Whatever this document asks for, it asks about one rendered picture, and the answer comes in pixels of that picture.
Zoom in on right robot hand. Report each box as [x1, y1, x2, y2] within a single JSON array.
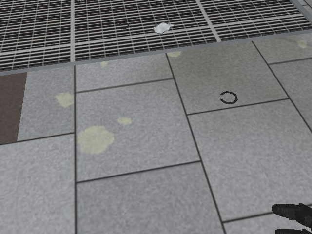
[[271, 203, 312, 234]]

